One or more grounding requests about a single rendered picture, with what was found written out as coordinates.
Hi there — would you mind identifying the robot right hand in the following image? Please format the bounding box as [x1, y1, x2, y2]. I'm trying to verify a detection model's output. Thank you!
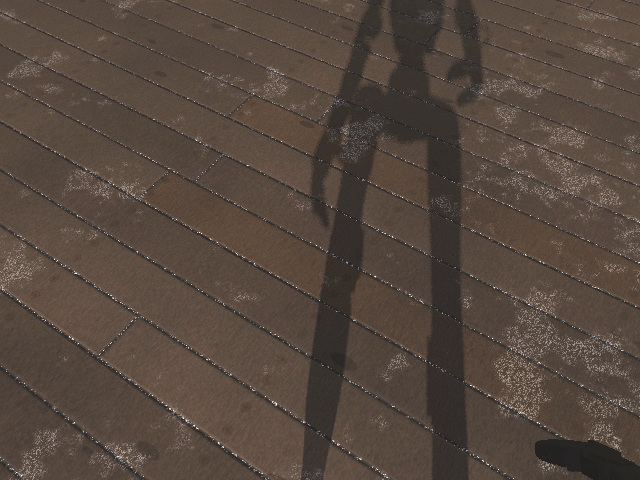
[535, 439, 640, 480]

